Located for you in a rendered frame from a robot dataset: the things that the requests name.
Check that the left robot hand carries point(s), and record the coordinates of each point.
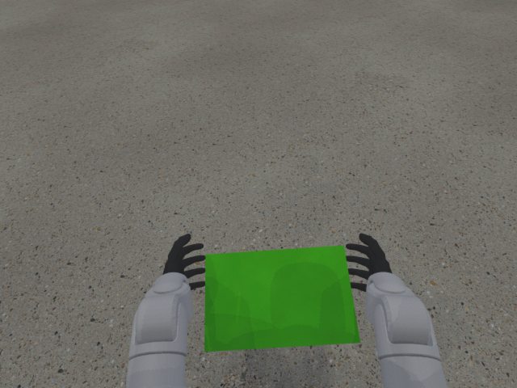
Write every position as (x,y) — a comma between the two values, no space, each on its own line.
(176,263)

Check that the robot right forearm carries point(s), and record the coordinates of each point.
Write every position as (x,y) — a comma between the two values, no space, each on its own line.
(405,338)

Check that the carton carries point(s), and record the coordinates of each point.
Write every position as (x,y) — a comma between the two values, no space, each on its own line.
(278,298)

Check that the robot left forearm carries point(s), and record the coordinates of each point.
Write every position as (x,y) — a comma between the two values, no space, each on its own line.
(159,335)

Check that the right robot hand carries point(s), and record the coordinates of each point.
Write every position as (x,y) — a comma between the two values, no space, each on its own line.
(376,262)

